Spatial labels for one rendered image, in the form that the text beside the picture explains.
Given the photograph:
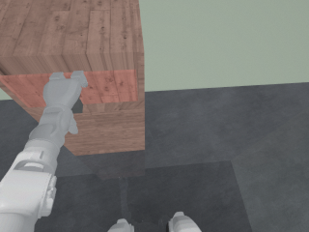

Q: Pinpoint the handle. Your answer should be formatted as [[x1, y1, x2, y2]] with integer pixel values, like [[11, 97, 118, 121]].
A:
[[71, 97, 83, 114]]

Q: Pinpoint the robot left hand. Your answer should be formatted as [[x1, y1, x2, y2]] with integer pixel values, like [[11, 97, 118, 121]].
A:
[[42, 71, 88, 134]]

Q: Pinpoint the left robot forearm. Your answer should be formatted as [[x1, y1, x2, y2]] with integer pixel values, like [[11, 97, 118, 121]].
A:
[[0, 103, 72, 192]]

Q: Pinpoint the robot left thigh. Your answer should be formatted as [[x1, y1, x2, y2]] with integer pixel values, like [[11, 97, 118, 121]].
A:
[[107, 222, 134, 232]]

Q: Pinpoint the robot right thigh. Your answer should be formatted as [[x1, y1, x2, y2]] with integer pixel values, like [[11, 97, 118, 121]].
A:
[[168, 216, 202, 232]]

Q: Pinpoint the robot left upper arm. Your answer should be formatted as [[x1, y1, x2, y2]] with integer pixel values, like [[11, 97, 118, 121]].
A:
[[0, 169, 57, 232]]

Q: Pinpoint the cabinet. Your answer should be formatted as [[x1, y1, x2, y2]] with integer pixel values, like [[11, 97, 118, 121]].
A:
[[0, 0, 145, 156]]

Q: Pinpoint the drawer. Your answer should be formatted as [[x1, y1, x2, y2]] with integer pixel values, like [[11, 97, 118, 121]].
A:
[[0, 69, 138, 108]]

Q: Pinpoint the robot thigh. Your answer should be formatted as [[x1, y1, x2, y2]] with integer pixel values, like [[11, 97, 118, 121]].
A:
[[107, 222, 134, 232], [168, 216, 202, 232]]

